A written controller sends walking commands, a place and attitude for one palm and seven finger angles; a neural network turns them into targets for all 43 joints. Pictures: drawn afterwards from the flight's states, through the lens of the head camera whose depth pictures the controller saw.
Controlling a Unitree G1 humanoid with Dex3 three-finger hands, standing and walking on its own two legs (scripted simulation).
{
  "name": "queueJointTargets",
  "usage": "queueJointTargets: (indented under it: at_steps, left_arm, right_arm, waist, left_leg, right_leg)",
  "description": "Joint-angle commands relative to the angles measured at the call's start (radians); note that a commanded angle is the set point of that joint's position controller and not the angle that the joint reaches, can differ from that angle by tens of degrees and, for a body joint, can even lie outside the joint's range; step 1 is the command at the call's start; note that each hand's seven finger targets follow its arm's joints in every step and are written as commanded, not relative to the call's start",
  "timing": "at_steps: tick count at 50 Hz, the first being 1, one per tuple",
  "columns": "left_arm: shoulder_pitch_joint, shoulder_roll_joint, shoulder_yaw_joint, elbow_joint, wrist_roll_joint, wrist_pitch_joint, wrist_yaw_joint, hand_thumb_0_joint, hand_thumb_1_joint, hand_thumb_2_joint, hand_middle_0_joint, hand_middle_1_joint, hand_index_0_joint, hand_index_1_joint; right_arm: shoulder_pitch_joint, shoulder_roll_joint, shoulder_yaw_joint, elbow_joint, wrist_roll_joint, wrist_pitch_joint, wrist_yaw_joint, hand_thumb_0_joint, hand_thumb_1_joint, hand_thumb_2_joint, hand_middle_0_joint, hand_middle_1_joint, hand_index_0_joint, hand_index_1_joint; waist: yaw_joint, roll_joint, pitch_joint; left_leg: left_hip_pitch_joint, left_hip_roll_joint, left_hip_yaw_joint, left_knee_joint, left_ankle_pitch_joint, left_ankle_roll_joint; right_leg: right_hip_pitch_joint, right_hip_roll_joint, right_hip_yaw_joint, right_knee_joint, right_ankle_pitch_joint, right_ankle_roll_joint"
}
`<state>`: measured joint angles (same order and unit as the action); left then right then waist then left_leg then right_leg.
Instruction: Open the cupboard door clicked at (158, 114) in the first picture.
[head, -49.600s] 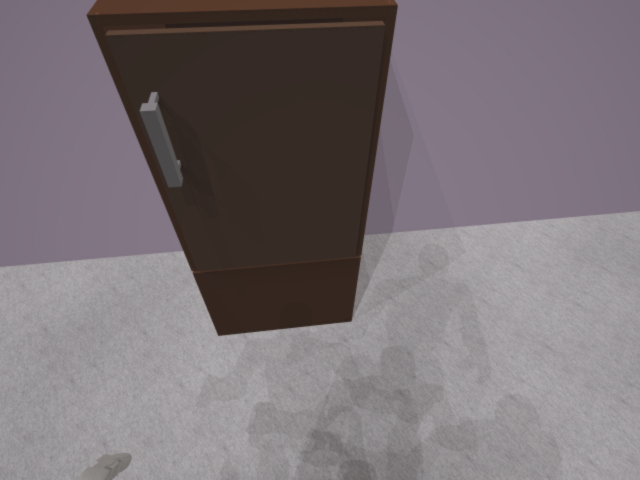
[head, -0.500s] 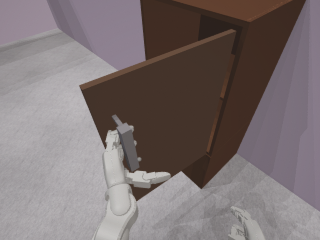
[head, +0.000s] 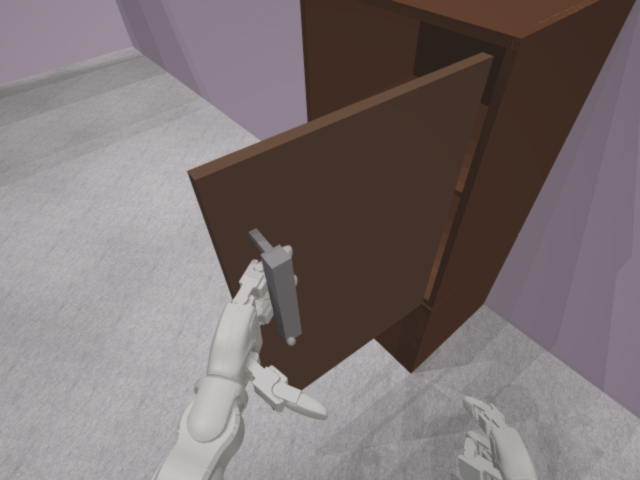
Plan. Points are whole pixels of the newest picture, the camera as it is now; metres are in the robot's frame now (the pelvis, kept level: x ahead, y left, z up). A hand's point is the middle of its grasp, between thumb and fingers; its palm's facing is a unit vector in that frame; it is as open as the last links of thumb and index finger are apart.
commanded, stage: slide the hand sideways off the handle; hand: left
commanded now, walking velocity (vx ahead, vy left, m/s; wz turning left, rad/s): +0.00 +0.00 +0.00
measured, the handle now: (274, 287) +0.32 +0.08 +0.09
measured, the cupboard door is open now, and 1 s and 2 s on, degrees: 86 85 85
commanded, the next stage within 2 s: draw the hand back to the body in 1.00 s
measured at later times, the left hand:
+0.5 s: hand (268, 353) +0.24 +0.08 +0.09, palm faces -0.08 -1.00 +0.01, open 15.9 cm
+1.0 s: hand (214, 404) +0.18 +0.12 +0.08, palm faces -0.03 -1.00 -0.03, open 16.3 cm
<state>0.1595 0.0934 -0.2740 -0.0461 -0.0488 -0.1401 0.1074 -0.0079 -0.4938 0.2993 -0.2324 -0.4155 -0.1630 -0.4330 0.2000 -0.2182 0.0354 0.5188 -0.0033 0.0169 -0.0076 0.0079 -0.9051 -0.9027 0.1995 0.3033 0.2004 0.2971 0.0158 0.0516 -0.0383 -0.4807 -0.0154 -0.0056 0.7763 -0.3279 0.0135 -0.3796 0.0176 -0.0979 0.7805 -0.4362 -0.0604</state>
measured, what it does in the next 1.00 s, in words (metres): stands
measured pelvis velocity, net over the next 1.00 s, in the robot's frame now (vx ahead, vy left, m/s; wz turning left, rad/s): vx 0.01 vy -0.01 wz -0.02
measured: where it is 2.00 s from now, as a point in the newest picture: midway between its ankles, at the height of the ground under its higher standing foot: outside the picture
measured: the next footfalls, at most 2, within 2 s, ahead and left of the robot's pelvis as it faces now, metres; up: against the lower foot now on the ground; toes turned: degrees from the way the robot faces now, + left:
none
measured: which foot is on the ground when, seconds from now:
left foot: down 0.00-1.00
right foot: down 0.00-1.00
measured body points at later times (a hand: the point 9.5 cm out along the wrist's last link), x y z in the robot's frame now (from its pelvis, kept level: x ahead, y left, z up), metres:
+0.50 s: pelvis +0.02 +0.00 +0.00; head +0.02 -0.01 +0.45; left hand +0.24 +0.13 +0.09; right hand +0.19 -0.22 -0.08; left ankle +0.05 +0.11 -0.71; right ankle -0.01 -0.08 -0.71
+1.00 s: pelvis +0.01 -0.01 -0.01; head +0.02 -0.03 +0.44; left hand +0.18 +0.18 +0.09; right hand +0.19 -0.24 -0.08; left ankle +0.05 +0.11 -0.71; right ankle -0.01 -0.08 -0.71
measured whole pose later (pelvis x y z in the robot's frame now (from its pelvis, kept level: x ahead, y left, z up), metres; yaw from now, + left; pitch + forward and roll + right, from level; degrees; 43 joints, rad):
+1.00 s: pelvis +0.01 -0.01 -0.01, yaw -1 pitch +5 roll +0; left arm 0.67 0.18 -0.02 -0.36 -0.21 -0.25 -0.13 -0.01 -0.50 0.30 -0.16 -0.30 -0.15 -0.30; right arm 0.27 -0.23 0.02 0.43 0.02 -0.06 -0.04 0.01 -0.90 -0.90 0.20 0.30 0.20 0.30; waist 0.02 0.05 -0.10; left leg -0.58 0.01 0.00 0.88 -0.40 0.00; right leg -0.47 0.04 -0.09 0.87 -0.50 -0.07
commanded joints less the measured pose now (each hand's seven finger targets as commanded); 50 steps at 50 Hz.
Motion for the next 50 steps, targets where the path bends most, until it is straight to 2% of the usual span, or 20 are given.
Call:
queueJointTargets:
  at_steps: [1,4,5,8,10,11,13,14,15,16,20,25,28,31,39,42,45,47,48,50]
  left_arm:
    - [-0.239,-0.103,-0.014,-0.253,-0.082,-0.072,-0.073,0.0,-0.5,0.3,-0.15,-0.3,-0.15,-0.3]
    - [-0.171,-0.084,0.032,-0.249,-0.068,-0.062,-0.012,0.0,-0.5,0.3,-0.15,-0.3,-0.15,-0.3]
    - [-0.153,-0.06,0.05,-0.266,-0.052,-0.064,0.003,0.0,-0.5,0.3,-0.15,-0.3,-0.15,-0.3]
    - [-0.102,-0.048,0.058,-0.283,-0.022,-0.066,0.021,0.0,-0.5,0.3,-0.15,-0.3,-0.15,-0.3]
    - [-0.068,0.002,0.109,-0.293,-0.012,-0.068,0.027,0.0,-0.5,0.3,-0.15,-0.3,-0.15,-0.3]
    - [-0.033,-0.01,0.101,-0.304,-0.014,-0.067,0.022,0.0,-0.5,0.3,-0.15,-0.3,-0.15,-0.3]
    - [0.002,0.018,0.139,-0.33,-0.025,-0.066,0.014,0.0,-0.5,0.3,-0.15,-0.3,-0.15,-0.3]
    - [0.017,0.018,0.142,-0.328,-0.03,-0.063,0.008,0.0,-0.5,0.3,-0.15,-0.3,-0.15,-0.3]
    - [0.04,0.045,0.175,-0.337,-0.034,-0.062,0.005,0.0,-0.5,0.3,-0.15,-0.3,-0.15,-0.3]
    - [0.057,0.027,0.163,-0.349,-0.04,-0.06,-0.001,0.0,-0.5,0.3,-0.15,-0.3,-0.15,-0.3]
    - [0.13,0.027,0.17,-0.394,-0.055,-0.064,-0.016,0.0,-0.5,0.3,-0.15,-0.3,-0.15,-0.3]
    - [0.268,0.04,0.18,-0.463,-0.065,-0.089,-0.045,0.0,-0.5,0.3,-0.15,-0.3,-0.15,-0.3]
    - [0.303,0.048,0.171,-0.517,-0.065,-0.113,-0.068,0.0,-0.5,0.3,-0.15,-0.3,-0.15,-0.3]
    - [0.311,0.078,0.188,-0.528,-0.073,-0.135,-0.095,0.0,-0.5,0.3,-0.15,-0.3,-0.15,-0.3]
    - [0.449,0.11,0.246,-0.56,-0.132,-0.17,-0.193,0.0,-0.5,0.3,-0.15,-0.3,-0.15,-0.3]
    - [0.468,0.132,0.274,-0.557,-0.149,-0.17,-0.215,0.0,-0.5,0.3,-0.15,-0.3,-0.15,-0.3]
    - [0.493,0.154,0.321,-0.535,-0.167,-0.177,-0.232,0.0,-0.5,0.3,-0.15,-0.3,-0.15,-0.3]
    - [0.502,0.153,0.326,-0.547,-0.177,-0.19,-0.246,0.0,-0.5,0.3,-0.15,-0.3,-0.15,-0.3]
    - [0.499,0.151,0.321,-0.54,-0.182,-0.192,-0.251,0.0,-0.5,0.3,-0.15,-0.3,-0.15,-0.3]
    - [0.441,0.132,0.285,-0.568,-0.188,-0.203,-0.258,0.0,-0.5,0.3,-0.15,-0.3,-0.15,-0.3]
  right_arm:
    - [-0.118,-0.079,-0.018,-0.18,0.022,-0.078,-0.017,0.0,-0.9,-0.9,0.2,0.3,0.2,0.3]
    - [-0.117,-0.081,-0.021,-0.186,0.018,-0.088,-0.01,0.0,-0.9,-0.9,0.2,0.3,0.2,0.3]
    - [-0.115,-0.085,-0.021,-0.185,0.016,-0.088,-0.006,0.0,-0.9,-0.9,0.2,0.3,0.2,0.3]
    - [-0.105,-0.082,-0.018,-0.195,0.01,-0.084,0.005,0.0,-0.9,-0.9,0.2,0.3,0.2,0.3]
    - [-0.101,-0.084,-0.02,-0.198,0.007,-0.079,0.008,0.0,-0.9,-0.9,0.2,0.3,0.2,0.3]
    - [-0.108,-0.08,-0.018,-0.209,0.006,-0.077,0.01,0.0,-0.9,-0.9,0.2,0.3,0.2,0.3]
    - [-0.104,-0.081,-0.017,-0.216,0.006,-0.071,0.009,0.0,-0.9,-0.9,0.2,0.3,0.2,0.3]
    - [-0.104,-0.08,-0.015,-0.219,0.005,-0.069,0.009,0.0,-0.9,-0.9,0.2,0.3,0.2,0.3]
    - [-0.1,-0.083,-0.018,-0.219,0.008,-0.064,0.008,0.0,-0.9,-0.9,0.2,0.3,0.2,0.3]
    - [-0.106,-0.079,-0.015,-0.227,0.006,-0.064,0.007,0.0,-0.9,-0.9,0.2,0.3,0.2,0.3]
    - [-0.087,-0.083,-0.02,-0.234,0.01,-0.065,0.008,0.0,-0.9,-0.9,0.2,0.3,0.2,0.3]
    - [-0.056,-0.091,-0.032,-0.251,0.01,-0.076,0.01,0.0,-0.9,-0.9,0.2,0.3,0.2,0.3]
    - [-0.042,-0.092,-0.038,-0.262,0.01,-0.087,0.01,0.0,-0.9,-0.9,0.2,0.3,0.2,0.3]
    - [-0.03,-0.101,-0.042,-0.264,0.01,-0.098,0.001,0.0,-0.9,-0.9,0.2,0.3,0.2,0.3]
    - [-0.015,-0.101,-0.05,-0.268,0.023,-0.124,-0.015,0.0,-0.9,-0.9,0.2,0.3,0.2,0.3]
    - [-0.015,-0.099,-0.051,-0.267,0.026,-0.127,-0.021,0.0,-0.9,-0.9,0.2,0.3,0.2,0.3]
    - [-0.02,-0.1,-0.056,-0.262,0.028,-0.128,-0.029,0.0,-0.9,-0.9,0.2,0.3,0.2,0.3]
    - [-0.027,-0.099,-0.057,-0.266,0.031,-0.132,-0.031,0.0,-0.9,-0.9,0.2,0.3,0.2,0.3]
    - [-0.03,-0.099,-0.056,-0.267,0.033,-0.134,-0.033,0.0,-0.9,-0.9,0.2,0.3,0.2,0.3]
    - [-0.031,-0.104,-0.054,-0.27,0.033,-0.148,-0.036,0.0,-0.9,-0.9,0.2,0.3,0.2,0.3]
  waist:
    - [-0.04,-0.125,-0.156]
    - [-0.019,-0.165,-0.145]
    - [-0.007,-0.129,-0.158]
    - [-0.007,-0.113,-0.143]
    - [0.007,-0.101,-0.14]
    - [0.007,-0.093,-0.143]
    - [0.013,-0.08,-0.149]
    - [0.01,-0.083,-0.129]
    - [0.019,-0.091,-0.138]
    - [0.015,-0.088,-0.136]
    - [0.011,-0.057,-0.14]
    - [0.007,-0.07,-0.172]
    - [-0.003,-0.067,-0.178]
    - [-0.017,-0.09,-0.152]
    - [-0.005,-0.081,-0.18]
    - [-0.008,-0.083,-0.158]
    - [-0.005,-0.125,-0.139]
    - [-0.001,-0.099,-0.146]
    - [-0.002,-0.089,-0.123]
    - [-0.018,-0.065,-0.117]
  left_leg:
    - [0.178,0.009,-0.043,-0.109,0.033,0.02]
    - [0.166,0.012,-0.039,-0.122,0.029,0.019]
    - [0.17,0.01,-0.035,-0.125,0.044,0.018]
    - [0.163,0.013,-0.025,-0.124,0.059,0.019]
    - [0.148,0.011,-0.021,-0.121,0.063,0.018]
    - [0.15,0.011,-0.013,-0.118,0.069,0.02]
    - [0.143,0.011,-0.005,-0.115,0.074,0.019]
    - [0.137,0.012,-0.004,-0.115,0.075,0.019]
    - [0.129,0.011,-0.004,-0.113,0.081,0.017]
    - [0.13,0.011,0.0,-0.111,0.087,0.019]
    - [0.132,0.012,0.0,-0.1,0.116,0.017]
    - [0.128,0.013,0.0,-0.072,0.18,0.02]
    - [0.123,0.012,-0.001,-0.051,0.189,0.022]
    - [0.091,0.008,-0.006,-0.028,0.161,0.024]
    - [0.047,-0.001,-0.011,0.01,0.154,0.021]
    - [0.016,-0.002,-0.015,0.023,0.133,0.02]
    - [-0.014,-0.003,-0.018,0.04,0.111,0.019]
    - [-0.016,-0.005,-0.015,0.041,0.097,0.018]
    - [-0.021,-0.003,-0.017,0.04,0.087,0.017]
    - [-0.009,-0.001,-0.022,0.044,0.074,0.021]
  right_leg:
    - [-0.076,-0.014,0.079,-0.201,0.134,0.039]
    - [-0.072,-0.013,0.076,-0.203,0.11,0.042]
    - [-0.059,-0.013,0.074,-0.192,0.121,0.036]
    - [-0.065,-0.012,0.071,-0.178,0.146,0.035]
    - [-0.051,-0.013,0.081,-0.177,0.147,0.029]
    - [-0.049,-0.014,0.086,-0.178,0.161,0.033]
    - [-0.039,-0.013,0.088,-0.176,0.173,0.034]
    - [-0.043,-0.013,0.089,-0.179,0.179,0.034]
    - [-0.023,-0.012,0.093,-0.18,0.184,0.032]
    - [-0.027,-0.013,0.092,-0.177,0.199,0.035]
    - [-0.028,-0.006,0.083,-0.156,0.25,0.034]
    - [-0.021,-0.002,0.077,-0.115,0.362,0.039]
    - [-0.045,-0.003,0.073,-0.094,0.387,0.045]
    - [-0.068,-0.008,0.09,-0.096,0.379,0.054]
    - [-0.053,-0.023,0.115,-0.08,0.438,0.072]
    - [-0.061,-0.031,0.132,-0.088,0.427,0.08]
    - [-0.058,-0.036,0.157,-0.103,0.39,0.086]
    - [-0.069,-0.036,0.156,-0.103,0.349,0.082]
    - [-0.087,-0.035,0.152,-0.107,0.316,0.078]
    - [-0.119,-0.029,0.146,-0.113,0.262,0.073]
